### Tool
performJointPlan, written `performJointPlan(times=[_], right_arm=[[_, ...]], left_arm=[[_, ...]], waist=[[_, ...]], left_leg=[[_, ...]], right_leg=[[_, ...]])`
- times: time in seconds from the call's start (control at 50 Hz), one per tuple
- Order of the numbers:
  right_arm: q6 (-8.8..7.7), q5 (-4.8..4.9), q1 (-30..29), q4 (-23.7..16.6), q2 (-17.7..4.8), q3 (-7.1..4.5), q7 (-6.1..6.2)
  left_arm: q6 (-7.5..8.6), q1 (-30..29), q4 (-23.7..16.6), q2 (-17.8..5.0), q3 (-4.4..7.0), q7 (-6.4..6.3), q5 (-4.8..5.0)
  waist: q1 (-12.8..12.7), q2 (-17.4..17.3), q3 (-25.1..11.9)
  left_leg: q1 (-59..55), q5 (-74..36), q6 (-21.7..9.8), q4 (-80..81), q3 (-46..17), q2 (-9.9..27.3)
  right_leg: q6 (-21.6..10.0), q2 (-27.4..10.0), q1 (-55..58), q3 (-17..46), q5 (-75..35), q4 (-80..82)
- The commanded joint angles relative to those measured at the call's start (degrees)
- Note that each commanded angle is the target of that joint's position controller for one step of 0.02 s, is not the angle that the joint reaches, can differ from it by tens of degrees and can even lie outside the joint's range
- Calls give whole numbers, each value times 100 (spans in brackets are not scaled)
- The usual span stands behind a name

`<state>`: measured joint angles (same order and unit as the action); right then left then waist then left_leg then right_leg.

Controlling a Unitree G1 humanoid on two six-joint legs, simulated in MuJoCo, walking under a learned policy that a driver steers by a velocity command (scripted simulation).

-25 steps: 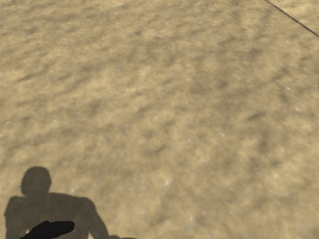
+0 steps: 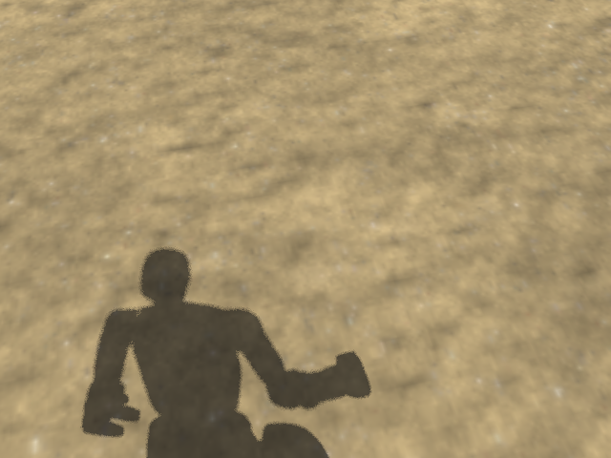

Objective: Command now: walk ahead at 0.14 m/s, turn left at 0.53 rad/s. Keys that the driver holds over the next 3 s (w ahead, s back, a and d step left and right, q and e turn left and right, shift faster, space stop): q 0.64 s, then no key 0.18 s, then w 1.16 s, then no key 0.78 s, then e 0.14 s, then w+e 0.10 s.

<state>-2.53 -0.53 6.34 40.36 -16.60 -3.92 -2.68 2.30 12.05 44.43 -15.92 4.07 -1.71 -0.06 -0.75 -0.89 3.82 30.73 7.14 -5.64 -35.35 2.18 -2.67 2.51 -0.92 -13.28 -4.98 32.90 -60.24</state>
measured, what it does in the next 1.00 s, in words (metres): steps on the spot, turning left: right foot, then left foot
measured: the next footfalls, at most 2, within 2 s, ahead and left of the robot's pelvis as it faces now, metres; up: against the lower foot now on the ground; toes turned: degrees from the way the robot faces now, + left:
right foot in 0.42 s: +0.18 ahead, -0.15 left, +0.00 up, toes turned +21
left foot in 0.82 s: +0.05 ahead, +0.09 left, +0.00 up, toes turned +27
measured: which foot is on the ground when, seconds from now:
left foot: down 0.00-0.42, up 0.44-0.80, down 0.82-1.00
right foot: up 0.00-0.40, down 0.42-0.82, up 0.84-1.00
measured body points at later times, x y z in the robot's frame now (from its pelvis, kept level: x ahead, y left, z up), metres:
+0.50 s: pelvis +0.08 -0.05 +0.02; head +0.12 -0.06 +0.47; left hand +0.13 +0.26 -0.07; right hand +0.34 -0.27 -0.07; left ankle +0.08 +0.06 -0.67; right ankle +0.14 -0.17 -0.71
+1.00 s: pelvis +0.08 -0.02 +0.03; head +0.08 +0.01 +0.48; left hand +0.05 +0.30 -0.08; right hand +0.32 -0.18 -0.06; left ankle +0.02 +0.07 -0.71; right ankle +0.15 -0.14 -0.65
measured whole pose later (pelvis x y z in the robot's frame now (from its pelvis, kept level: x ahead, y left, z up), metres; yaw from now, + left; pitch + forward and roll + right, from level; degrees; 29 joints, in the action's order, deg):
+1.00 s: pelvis +0.08 -0.02 +0.03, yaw +29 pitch +2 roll -1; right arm -0.1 -0.1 14.8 37.7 -14.1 -2.4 0.5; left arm 0.8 12.5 44.1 -18.5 4.7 0.0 0.5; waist 0.1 2.0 -1.0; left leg 10.9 13.4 -2.5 -22.3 -1.7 -0.9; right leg 2.0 -3.2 -28.5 -1.2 19.7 -56.0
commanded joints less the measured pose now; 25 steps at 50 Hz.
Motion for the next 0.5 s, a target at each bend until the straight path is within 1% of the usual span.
performJointPlan(times=[0.02, 0.04, 0.06, 0.08, 0.1, 0.12, 0.14, 0.16, 0.2, 0.24, 0.28, 0.34, 0.36, 0.38, 0.4, 0.42, 0.44, 0.46, 0.48, 0.5], right_arm=[[-10, 81, 730, -467, -1056, -312, 69], [23, 167, 498, -469, -859, -258, 105], [64, 175, 339, -501, -753, -226, 155], [106, 94, 270, -553, -750, -218, 180], [126, 41, 207, -590, -786, -238, 194], [139, 22, 201, -609, -851, -264, 221], [152, 21, 246, -617, -931, -295, 258], [182, 39, 282, -626, -1004, -322, 301], [271, 84, 229, -692, -1056, -344, 380], [351, 95, 135, -767, -1028, -338, 428], [406, 83, 117, -813, -1009, -335, 439], [458, 78, 201, -853, -978, -333, 415], [475, 92, 203, -872, -965, -328, 409], [498, 123, 142, -901, -944, -318, 412], [521, 161, 125, -921, -887, -298, 422], [524, 152, 302, -946, -663, -233, 425], [484, 185, 435, -1115, -503, -203, 399], [390, 75, 388, -1088, -985, -341, 372], [393, 113, 481, -946, -1213, -440, 351], [458, 139, 610, -795, -1135, -451, 366]], left_arm=[[148, 82, -638, -818, 97, 85, 111], [87, -76, -587, -738, 93, 6, 24], [1, -123, -620, -804, 127, -54, -39], [-83, -78, -635, -810, 145, -55, -31], [-129, 0, -631, -715, 129, -63, -38], [-146, 50, -606, -606, 97, -77, -48], [-151, 28, -595, -543, 75, -97, -62], [-160, -20, -593, -515, 61, -113, -69], [-195, -126, -591, -518, 53, -120, -59], [-213, -291, -628, -529, 57, -105, -33], [-182, -424, -675, -533, 61, -77, -20], [-67, -472, -716, -579, 87, -10, 13], [-29, -410, -709, -593, 103, 18, 26], [6, -255, -668, -593, 125, 48, 35], [30, -57, -605, -644, 165, 70, 28], [24, 104, -608, -995, 261, 55, -62], [-59, -61, -609, -1532, 376, 24, -220], [-51, -150, -729, -1250, 336, 31, -320], [-51, -380, -850, -958, 249, -8, -266], [-70, -597, -886, -782, 205, -31, -166]], waist=[[425, -177, -2229], [258, 266, -1608], [119, 158, -1330], [-12, -38, -1195], [-83, -171, -1127], [-106, -254, -1135], [-86, -285, -1191], [-59, -296, -1280], [-9, -387, -1387], [49, -531, -1280], [121, -696, -1143], [214, -872, -1110], [187, -915, -1113], [73, -924, -1107], [-54, -876, -1083], [-3, -322, -1183], [331, 1518, -912], [155, 1636, -922], [210, 1105, -894], [293, 822, -781]], left_leg=[[-3970, -3061, -1616, 1131, -3112, 1977], [-3169, -2474, -1331, 1288, -2718, 1700], [-2503, -2109, -1222, 1446, -2531, 1540], [-1996, -1865, -1130, 1597, -2421, 1395], [-1716, -1899, -1086, 1655, -2330, 1300], [-1562, -2090, -1054, 1649, -2192, 1220], [-1517, -2208, -1035, 1619, -2134, 1171], [-1531, -2095, -1012, 1589, -2139, 1148], [-1476, -1223, -884, 1600, -2212, 1055], [-1303, -93, -733, 1678, -2351, 925], [-1227, 586, -647, 1702, -2535, 861], [-1460, 515, -596, 1507, -2894, 893], [-1542, 347, -561, 1402, -3008, 889], [-1525, 206, -475, 1251, -3046, 815], [-1360, 230, -316, 1041, -2984, 647], [-842, 1070, -22, 370, -2610, 312], [372, 2504, 353, -783, -1303, -666], [643, 2866, 630, -2272, -1094, -417], [581, 2499, 727, -2940, -1136, -240], [568, 2182, 834, -3226, -1023, -174]], right_leg=[[14, 153, -2622, 1190, 31, -2182], [36, -55, -2616, 1119, -309, -1716], [41, -157, -2366, 1141, -531, -1316], [26, -156, -2006, 1118, -641, -1053], [47, -106, -1836, 1048, -676, -719], [87, -62, -1720, 983, -708, -372], [136, -15, -1672, 960, -785, -68], [188, 17, -1653, 973, -910, 181], [249, 51, -1576, 1032, -1280, 554], [260, 102, -1509, 1068, -1540, 913], [237, 151, -1411, 1088, -1592, 1311], [137, 240, -1180, 1092, -1441, 1986], [76, 273, -1025, 1065, -1461, 2335], [-6, 296, -714, 1000, -1707, 2903], [-111, 202, -224, 972, -2172, 3613], [-427, -684, 429, 1632, -2348, 3971], [-1272, -1840, 686, 2990, -3386, 4226], [-1833, -2382, 425, 3591, -3862, 4316], [-1722, -2140, 318, 3044, -3927, 4179], [-1436, -1733, 271, 2431, -3853, 4060]])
